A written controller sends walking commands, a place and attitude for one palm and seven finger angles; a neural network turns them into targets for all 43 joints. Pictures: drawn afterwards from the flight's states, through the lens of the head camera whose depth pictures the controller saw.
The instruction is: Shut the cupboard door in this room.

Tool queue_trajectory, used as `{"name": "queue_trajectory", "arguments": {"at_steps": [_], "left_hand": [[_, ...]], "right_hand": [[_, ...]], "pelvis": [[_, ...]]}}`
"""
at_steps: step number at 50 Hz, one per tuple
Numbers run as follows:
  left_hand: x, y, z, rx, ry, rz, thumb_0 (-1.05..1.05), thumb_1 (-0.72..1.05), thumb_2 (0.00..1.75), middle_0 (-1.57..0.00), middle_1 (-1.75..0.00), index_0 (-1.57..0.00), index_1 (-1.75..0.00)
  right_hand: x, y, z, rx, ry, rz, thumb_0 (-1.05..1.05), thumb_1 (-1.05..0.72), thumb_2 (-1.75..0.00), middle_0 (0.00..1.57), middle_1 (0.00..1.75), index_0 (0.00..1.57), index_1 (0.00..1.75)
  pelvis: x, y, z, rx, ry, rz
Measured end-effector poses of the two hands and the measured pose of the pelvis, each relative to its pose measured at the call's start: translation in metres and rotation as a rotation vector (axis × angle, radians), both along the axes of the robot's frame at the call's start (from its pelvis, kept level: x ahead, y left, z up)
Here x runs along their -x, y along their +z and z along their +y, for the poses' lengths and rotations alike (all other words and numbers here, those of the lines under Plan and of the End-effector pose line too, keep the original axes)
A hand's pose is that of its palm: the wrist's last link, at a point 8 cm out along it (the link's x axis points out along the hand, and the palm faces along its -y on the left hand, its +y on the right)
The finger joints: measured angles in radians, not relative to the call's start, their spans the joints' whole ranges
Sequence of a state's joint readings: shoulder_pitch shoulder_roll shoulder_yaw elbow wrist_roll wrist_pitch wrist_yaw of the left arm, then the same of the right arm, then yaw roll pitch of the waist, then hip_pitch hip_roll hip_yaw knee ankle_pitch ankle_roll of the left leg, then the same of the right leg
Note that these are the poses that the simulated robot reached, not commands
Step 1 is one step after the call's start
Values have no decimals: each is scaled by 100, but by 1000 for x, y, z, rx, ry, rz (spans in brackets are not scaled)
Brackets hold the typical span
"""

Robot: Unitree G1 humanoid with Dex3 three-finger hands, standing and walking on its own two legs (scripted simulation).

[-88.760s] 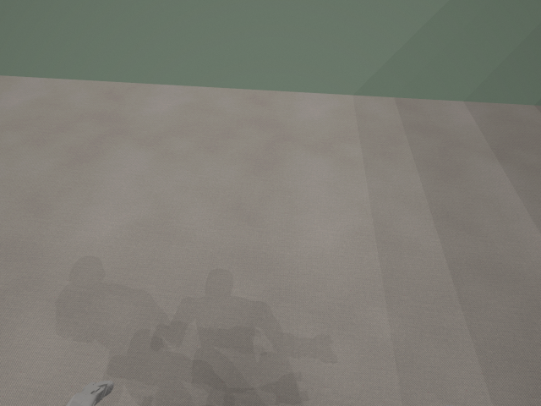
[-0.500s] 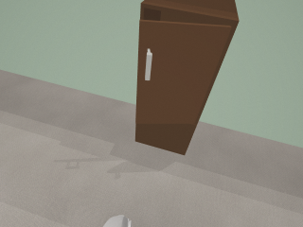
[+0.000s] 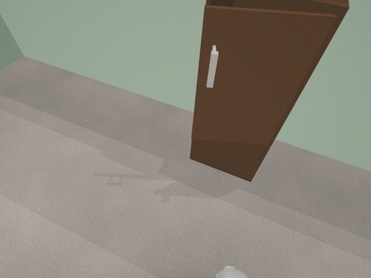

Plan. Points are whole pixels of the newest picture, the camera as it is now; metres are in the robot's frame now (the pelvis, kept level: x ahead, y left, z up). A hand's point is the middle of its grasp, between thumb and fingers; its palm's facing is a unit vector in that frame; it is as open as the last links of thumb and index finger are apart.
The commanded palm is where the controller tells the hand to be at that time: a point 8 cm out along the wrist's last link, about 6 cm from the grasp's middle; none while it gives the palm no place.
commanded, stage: shuffle to correct the standing spot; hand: left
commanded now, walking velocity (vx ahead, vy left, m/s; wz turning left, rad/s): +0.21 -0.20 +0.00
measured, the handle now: (212, 66) +0.73 -0.06 +0.05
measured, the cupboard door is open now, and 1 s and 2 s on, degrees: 20 20 20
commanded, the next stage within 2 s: come to a stop and stand still in 0.94 s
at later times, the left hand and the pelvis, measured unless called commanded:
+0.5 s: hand out of the picture +0.10 +0.08 -0.20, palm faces +0.05 -1.00 -0.06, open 7.4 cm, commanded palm none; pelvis +0.13 -0.07 -0.02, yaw +0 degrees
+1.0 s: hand (197, 197) +0.37 -0.03 -0.17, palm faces -0.05 -0.98 -0.21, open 7.4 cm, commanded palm none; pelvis +0.25 -0.20 -0.01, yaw +0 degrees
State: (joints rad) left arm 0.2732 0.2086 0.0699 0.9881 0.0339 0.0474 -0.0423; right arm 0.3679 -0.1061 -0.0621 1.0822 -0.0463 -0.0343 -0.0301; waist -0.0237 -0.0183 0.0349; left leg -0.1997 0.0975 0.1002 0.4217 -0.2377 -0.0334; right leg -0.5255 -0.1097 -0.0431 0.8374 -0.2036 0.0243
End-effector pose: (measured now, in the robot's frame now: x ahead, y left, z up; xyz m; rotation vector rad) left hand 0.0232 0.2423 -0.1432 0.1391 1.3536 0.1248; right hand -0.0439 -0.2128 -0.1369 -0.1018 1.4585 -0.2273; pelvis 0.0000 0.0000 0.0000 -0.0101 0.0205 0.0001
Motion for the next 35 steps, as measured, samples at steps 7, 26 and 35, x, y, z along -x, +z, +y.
{"name": "queue_trajectory", "arguments": {"at_steps": [7, 26, 35], "left_hand": [[-47, -4, -44, -45, 12, -73, 0, 91, 90, -19, -30, -19, -30], [-88, -34, -108, 111, 47, 130, 0, 91, 90, -20, -30, -20, -30], [-218, -7, -102, 12, -44, -33, 1, 92, 90, -19, -30, -19, -30]], "right_hand": [[-45, -30, -53, -27, 23, 23, 0, -90, -90, 21, 30, 20, 30], [-259, 5, -89, 95, 139, -281, 0, -91, -90, 20, 30, 20, 30], [-206, 13, -128, 95, 22, -45, 0, -93, -90, 21, 30, 20, 30]], "pelvis": [[-32, -18, -42, -6, 16, 4], [-136, -15, -70, 28, -6, -18], [-179, 2, -103, 38, -39, 9]]}}
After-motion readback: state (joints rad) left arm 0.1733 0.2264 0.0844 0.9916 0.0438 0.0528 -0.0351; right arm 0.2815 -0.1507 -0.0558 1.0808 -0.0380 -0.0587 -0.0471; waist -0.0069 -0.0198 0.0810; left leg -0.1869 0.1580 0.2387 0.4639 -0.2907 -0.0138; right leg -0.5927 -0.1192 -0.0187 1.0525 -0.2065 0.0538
